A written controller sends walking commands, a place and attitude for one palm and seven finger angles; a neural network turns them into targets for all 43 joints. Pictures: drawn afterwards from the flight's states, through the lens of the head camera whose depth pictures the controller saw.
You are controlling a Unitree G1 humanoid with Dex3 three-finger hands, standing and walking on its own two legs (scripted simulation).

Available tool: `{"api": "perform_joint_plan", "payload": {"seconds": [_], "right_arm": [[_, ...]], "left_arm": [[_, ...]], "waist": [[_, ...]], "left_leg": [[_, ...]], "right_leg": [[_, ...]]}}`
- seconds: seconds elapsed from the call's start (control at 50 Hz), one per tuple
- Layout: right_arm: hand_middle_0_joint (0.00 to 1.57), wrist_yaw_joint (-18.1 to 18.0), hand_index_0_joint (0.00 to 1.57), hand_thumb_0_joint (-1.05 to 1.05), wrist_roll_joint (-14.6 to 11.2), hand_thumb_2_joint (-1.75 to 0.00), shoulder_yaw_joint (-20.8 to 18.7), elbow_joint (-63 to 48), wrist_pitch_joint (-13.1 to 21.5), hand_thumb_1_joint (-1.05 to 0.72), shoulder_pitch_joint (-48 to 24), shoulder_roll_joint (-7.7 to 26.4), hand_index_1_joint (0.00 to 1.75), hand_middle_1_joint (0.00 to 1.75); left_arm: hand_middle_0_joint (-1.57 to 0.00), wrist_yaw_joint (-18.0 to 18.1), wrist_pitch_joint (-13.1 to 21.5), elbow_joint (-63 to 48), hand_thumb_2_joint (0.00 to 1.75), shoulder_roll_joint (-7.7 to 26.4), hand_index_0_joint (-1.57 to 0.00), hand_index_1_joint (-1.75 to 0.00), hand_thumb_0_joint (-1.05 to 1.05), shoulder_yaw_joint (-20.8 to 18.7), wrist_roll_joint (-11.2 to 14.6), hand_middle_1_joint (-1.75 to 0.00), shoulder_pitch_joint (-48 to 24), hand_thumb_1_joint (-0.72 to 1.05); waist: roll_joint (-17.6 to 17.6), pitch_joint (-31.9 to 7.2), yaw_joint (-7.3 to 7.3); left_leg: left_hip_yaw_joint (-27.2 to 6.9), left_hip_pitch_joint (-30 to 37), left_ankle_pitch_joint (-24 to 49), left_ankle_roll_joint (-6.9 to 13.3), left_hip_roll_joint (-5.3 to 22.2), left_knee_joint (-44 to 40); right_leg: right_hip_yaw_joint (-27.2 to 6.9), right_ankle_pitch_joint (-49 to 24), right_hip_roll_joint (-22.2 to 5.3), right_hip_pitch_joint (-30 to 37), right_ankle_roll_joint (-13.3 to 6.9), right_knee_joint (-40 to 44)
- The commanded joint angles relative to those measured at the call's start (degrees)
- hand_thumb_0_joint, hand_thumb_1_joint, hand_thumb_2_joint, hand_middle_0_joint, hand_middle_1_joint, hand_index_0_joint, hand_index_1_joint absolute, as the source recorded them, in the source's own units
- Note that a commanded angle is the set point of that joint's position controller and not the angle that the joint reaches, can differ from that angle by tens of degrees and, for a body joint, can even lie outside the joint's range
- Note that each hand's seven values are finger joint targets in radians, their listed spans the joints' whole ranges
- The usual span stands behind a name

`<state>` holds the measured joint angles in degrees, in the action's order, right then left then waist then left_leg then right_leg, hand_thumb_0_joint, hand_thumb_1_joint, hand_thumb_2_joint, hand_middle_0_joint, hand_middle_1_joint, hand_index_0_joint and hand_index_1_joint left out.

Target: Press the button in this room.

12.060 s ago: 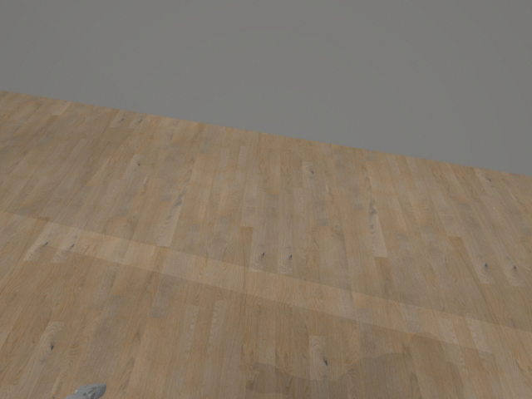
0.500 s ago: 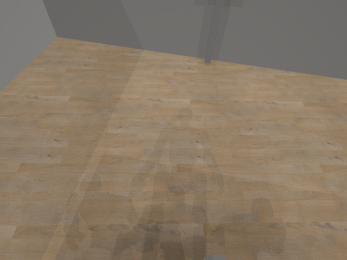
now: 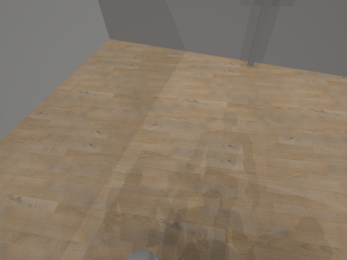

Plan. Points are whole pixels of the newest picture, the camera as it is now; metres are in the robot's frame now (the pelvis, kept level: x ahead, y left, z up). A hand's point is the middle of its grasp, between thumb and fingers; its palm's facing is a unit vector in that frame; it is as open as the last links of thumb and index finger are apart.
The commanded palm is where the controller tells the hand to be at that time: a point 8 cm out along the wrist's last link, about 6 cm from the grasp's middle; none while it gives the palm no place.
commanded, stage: turn or walk to find it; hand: left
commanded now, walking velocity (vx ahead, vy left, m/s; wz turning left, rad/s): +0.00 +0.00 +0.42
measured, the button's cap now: out of the picture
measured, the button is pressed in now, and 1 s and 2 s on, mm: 0 0 0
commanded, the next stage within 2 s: none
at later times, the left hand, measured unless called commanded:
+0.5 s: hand out of the picture +0.04 +0.25 -0.16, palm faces +0.23 -0.94 -0.26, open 7.3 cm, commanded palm none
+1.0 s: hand out of the picture -0.08 +0.22 -0.19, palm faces +0.46 -0.86 -0.23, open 7.3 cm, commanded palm none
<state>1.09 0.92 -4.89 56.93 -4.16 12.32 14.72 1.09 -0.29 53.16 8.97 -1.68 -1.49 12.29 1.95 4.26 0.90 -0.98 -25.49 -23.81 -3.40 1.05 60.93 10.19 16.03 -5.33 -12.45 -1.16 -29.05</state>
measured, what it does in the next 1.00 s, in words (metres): steps on the spot, turning left: left foot, then right foot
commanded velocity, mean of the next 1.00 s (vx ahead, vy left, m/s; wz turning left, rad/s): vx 0.00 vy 0.00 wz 0.42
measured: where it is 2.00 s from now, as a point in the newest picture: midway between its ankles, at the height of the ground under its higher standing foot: outside the picture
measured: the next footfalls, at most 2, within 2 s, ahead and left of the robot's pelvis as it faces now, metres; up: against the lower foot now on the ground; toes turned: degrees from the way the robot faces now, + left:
left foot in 0.18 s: +0.02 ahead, +0.15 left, +0.00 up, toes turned +9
right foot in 0.58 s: +0.06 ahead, -0.09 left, +0.00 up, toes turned +9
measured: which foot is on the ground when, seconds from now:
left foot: up 0.00-0.16, down 0.18-0.58, up 0.60-0.98, down 1.00-1.00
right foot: down 0.00-0.18, up 0.20-0.56, down 0.58-1.00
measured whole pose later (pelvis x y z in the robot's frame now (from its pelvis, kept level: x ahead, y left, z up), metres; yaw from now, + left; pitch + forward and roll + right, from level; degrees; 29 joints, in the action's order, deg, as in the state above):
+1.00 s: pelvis -0.02 +0.02 -0.01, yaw +26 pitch +0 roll +0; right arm 1.0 0.4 -3.4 55.9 -2.4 9.9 13.6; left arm 0.8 -1.1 55.1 12.0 -2.9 -1.3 14.7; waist -1.0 4.8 -0.9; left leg 3.3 -14.7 -16.5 -1.7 1.9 33.2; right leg 14.1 19.6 -9.2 -15.1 1.9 -36.4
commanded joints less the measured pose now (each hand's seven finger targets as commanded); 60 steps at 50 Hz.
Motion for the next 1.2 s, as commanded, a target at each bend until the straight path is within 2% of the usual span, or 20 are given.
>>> {"api": "perform_joint_plan", "payload": {"seconds": [0.0, 0.06, 0.12, 0.16, 0.18, 0.3, 0.44, 0.52, 0.54, 0.56, 0.58, 0.6, 0.64, 0.7, 0.86, 0.94, 0.98, 1.0, 1.08, 1.18], "right_arm": [[0.20, -0.2, 0.20, 0.00, -0.2, -0.90, 0.5, -4.9, 1.7, -0.90, -4.8, 1.4, 0.30, 0.30], [0.20, -0.4, 0.20, 0.00, -0.6, -0.90, 1.0, -4.9, 2.4, -0.90, -4.5, 1.2, 0.30, 0.30], [0.20, -0.4, 0.20, 0.00, -0.3, -0.90, 0.7, -3.5, 3.2, -0.90, 1.2, 3.0, 0.30, 0.30], [0.20, -0.8, 0.20, 0.00, 0.1, -0.90, -1.5, -3.6, 3.6, -0.90, 4.8, 12.6, 0.30, 0.30], [0.20, -1.6, 0.20, 0.00, 0.2, -0.90, -1.5, -2.2, 3.6, -0.90, 7.0, 12.1, 0.30, 0.30], [0.20, -2.1, 0.20, 0.00, 0.2, -0.90, -0.1, -4.3, 4.0, -0.90, -1.6, 8.2, 0.30, 0.30], [0.20, -1.8, 0.20, 0.00, 0.6, -0.90, -0.9, -4.8, 3.3, -0.90, -1.1, 8.5, 0.30, 0.30], [0.20, -1.4, 0.20, 0.00, 0.1, -0.90, -1.3, -5.7, 2.9, -0.90, -3.2, 7.8, 0.30, 0.30], [0.20, -1.2, 0.20, 0.00, -0.4, -0.90, -1.0, -6.1, 3.0, -0.90, -2.3, 5.1, 0.30, 0.30], [0.20, -0.9, 0.20, 0.00, -0.5, -0.90, -0.2, -7.8, 3.1, -0.90, -2.2, 1.5, 0.30, 0.30], [0.20, -1.1, 0.20, 0.00, -0.1, -0.90, -0.9, -8.1, 2.2, -0.90, -3.7, 3.7, 0.30, 0.30], [0.20, -1.0, 0.20, 0.00, 0.1, -0.90, -1.3, -7.6, 1.6, -0.90, -4.2, 4.1, 0.30, 0.30], [0.20, -0.3, 0.20, 0.00, 0.3, -0.90, -1.2, -5.3, 1.2, -0.90, -1.8, 3.8, 0.30, 0.30], [0.20, 0.0, 0.20, 0.00, 0.3, -0.90, -0.7, -4.3, 1.1, -0.90, -0.3, 2.8, 0.30, 0.30], [0.20, -0.2, 0.20, 0.00, -0.5, -0.90, 0.8, -5.6, 2.1, -0.90, -5.8, 1.2, 0.30, 0.30], [0.20, -0.4, 0.20, 0.00, -0.3, -0.90, 0.7, -4.0, 3.2, -0.90, 0.1, 3.1, 0.30, 0.30], [0.20, -0.7, 0.20, 0.00, 0.2, -0.90, -1.5, -4.1, 3.7, -0.90, 4.1, 12.6, 0.30, 0.30], [0.20, -1.3, 0.20, 0.00, 0.2, -0.90, -1.6, -2.6, 3.5, -0.90, 6.3, 12.5, 0.30, 0.30], [0.20, -2.2, 0.20, 0.00, 0.3, -0.90, 0.0, -4.4, 3.9, -0.90, -2.1, 8.0, 0.30, 0.30], [0.20, -2.0, 0.20, 0.00, 0.2, -0.90, -0.5, -4.4, 3.8, -0.90, -0.2, 8.3, 0.30, 0.30]], "left_arm": [[-0.20, 0.8, 0.8, -1.7, 0.90, 14.2, -0.20, -0.30, 0.00, -3.5, -0.3, -0.30, 3.9, 0.90], [-0.20, 0.7, 0.4, -0.8, 0.90, 15.1, -0.20, -0.30, 0.00, -4.0, -0.3, -0.30, 4.3, 0.90], [-0.20, 0.5, -0.2, -0.6, 0.90, 14.3, -0.20, -0.30, 0.00, -4.0, 0.5, -0.30, 1.9, 0.90], [-0.20, 0.0, -1.0, -3.8, 0.90, 8.2, -0.20, -0.30, 0.00, -2.5, 0.9, -0.30, 1.7, 0.90], [-0.20, 0.5, -1.7, -4.3, 0.90, 9.0, -0.20, -0.30, 0.00, -2.1, 0.4, -0.30, -2.8, 0.90], [-0.20, -0.5, -1.7, -1.3, 0.90, 8.8, -0.20, -0.30, 0.00, -2.4, 0.9, -0.30, -1.4, 0.90], [-0.20, -0.2, -1.3, -3.3, 0.90, 7.9, -0.20, -0.30, 0.00, -2.0, 1.0, -0.30, -2.6, 0.90], [-0.20, 0.1, -0.1, -1.9, 0.90, 9.2, -0.20, -0.30, 0.00, -2.3, 1.0, -0.30, 4.2, 0.90], [-0.20, 0.4, 0.5, -1.7, 0.90, 11.8, -0.20, -0.30, 0.00, -2.8, 0.5, -0.30, 5.6, 0.90], [-0.20, 0.8, 1.0, -2.0, 0.90, 16.9, -0.20, -0.30, 0.00, -3.8, -0.3, -0.30, 6.3, 0.90], [-0.20, 0.8, 0.7, -2.9, 0.90, 17.6, -0.20, -0.30, 0.00, -3.8, 0.2, -0.30, 5.8, 0.90], [-0.20, 1.0, 0.7, -3.6, 0.90, 16.2, -0.20, -0.30, 0.00, -4.1, 0.2, -0.30, 2.8, 0.90], [-0.20, 1.0, 0.5, -4.9, 0.90, 12.7, -0.20, -0.30, 0.00, -3.1, 0.3, -0.30, -3.0, 0.90], [-0.20, 0.9, 1.1, -4.6, 0.90, 11.4, -0.20, -0.30, 0.00, -2.6, 0.2, -0.30, -1.6, 0.90], [-0.20, 0.7, 0.6, -1.2, 0.90, 15.1, -0.20, -0.30, 0.00, -3.9, -0.4, -0.30, 4.7, 0.90], [-0.20, 0.5, -0.2, -0.5, 0.90, 14.8, -0.20, -0.30, 0.00, -4.0, 0.5, -0.30, 3.0, 0.90], [-0.20, 0.0, -1.0, -3.7, 0.90, 8.6, -0.20, -0.30, 0.00, -2.5, 1.0, -0.30, 2.2, 0.90], [-0.20, 0.4, -1.7, -4.4, 0.90, 9.3, -0.20, -0.30, 0.00, -2.2, 0.5, -0.30, -2.6, 0.90], [-0.20, -0.5, -1.6, -1.7, 0.90, 9.2, -0.20, -0.30, 0.00, -2.7, 0.6, -0.30, -1.9, 0.90], [-0.20, -0.3, -1.6, -2.2, 0.90, 8.6, -0.20, -0.30, 0.00, -2.3, 0.9, -0.30, -2.7, 0.90]], "waist": [[-12.2, -5.1, -3.51], [-13.9, -6.4, -3.73], [-8.2, -8.2, -0.05], [16.4, -8.2, 1.68], [12.9, -8.6, 3.83], [6.0, -5.0, -0.36], [6.9, -5.4, 0.42], [4.8, -7.2, -2.80], [-2.7, -7.8, -3.24], [-18.5, -6.5, -3.54], [-17.2, -5.7, -4.37], [-16.4, -3.3, -3.23], [-9.7, -0.7, -0.11], [-11.3, -2.6, -0.43], [-13.5, -5.8, -4.20], [-9.4, -8.0, -0.52], [15.7, -7.7, 1.67], [13.3, -8.0, 3.92], [7.3, -4.0, -0.33], [5.8, -5.5, 0.60]], "left_leg": [[3.2, -1.2, -2.7, -0.4, 0.6, -10.3], [5.5, 3.1, -2.0, 0.4, 0.3, -19.8], [5.5, 16.2, 13.3, 1.6, 1.3, -37.2], [-19.1, 26.3, 43.4, 12.4, 22.1, -41.6], [-19.4, 23.2, 42.0, 14.6, 22.1, -41.8], [-9.2, 18.5, 37.0, 12.5, 12.9, -41.1], [-13.5, 17.2, 34.5, 13.0, 12.4, -39.8], [-13.3, 9.8, 28.7, 9.3, 8.5, -33.6], [-10.0, 3.0, 18.8, 6.1, 4.3, -27.5], [-1.2, -7.0, -2.4, 2.1, -4.2, -15.6], [-3.3, -5.8, -10.2, 2.2, -3.1, -4.4], [-4.9, -6.0, -8.3, 2.5, -2.0, 3.1], [-3.5, -5.9, -1.1, 1.8, 0.0, 9.0], [-1.0, -4.9, 2.0, 0.3, 0.4, 7.4], [4.5, 1.1, -3.5, 0.1, 0.6, -15.3], [6.2, 15.7, 13.0, 1.5, 0.7, -36.7], [-19.0, 26.2, 40.8, 12.0, 21.5, -41.7], [-19.0, 21.1, 35.5, 14.7, 22.1, -42.8], [-10.9, 17.3, 33.4, 12.4, 13.6, -41.7], [-11.7, 19.3, 35.5, 13.2, 13.0, -41.1]], "right_leg": [[-8.3, -26.6, -14.7, 8.7, -6.8, 7.3], [-7.4, -29.9, -15.4, 9.2, -6.5, 4.1], [-2.5, -21.5, -13.0, 2.5, -1.1, -4.7], [-0.5, 21.1, -2.0, -19.0, 5.6, -24.6], [-6.0, 21.2, -1.9, -18.3, 5.2, -30.6], [-7.9, 9.2, -0.8, -16.3, 6.0, -30.9], [-7.3, 10.0, 1.7, -10.8, 5.7, -16.6], [-6.0, -3.7, 2.6, 3.5, 5.1, 3.1], [-11.5, -6.4, -3.4, 10.6, 3.6, 9.2], [-26.4, -12.3, -17.7, 13.4, -2.4, 12.2], [-28.0, -11.2, -22.8, 5.2, -7.3, 13.9], [-27.5, -5.6, -21.0, 0.1, -8.2, 15.3], [-17.5, -6.4, -15.4, -2.0, -6.0, 13.2], [-10.8, -13.6, -13.0, 0.9, -5.0, 11.3], [-8.0, -28.5, -15.4, 8.9, -6.9, 5.5], [-2.4, -23.1, -13.0, 3.0, -1.0, -4.3], [0.2, 20.0, -2.1, -18.9, 5.7, -23.6], [-5.2, 21.5, -1.9, -17.1, 5.1, -30.1], [-8.1, 9.8, -1.4, -18.0, 5.4, -33.8], [-8.3, 9.6, 0.1, -15.9, 6.1, -27.0]]}}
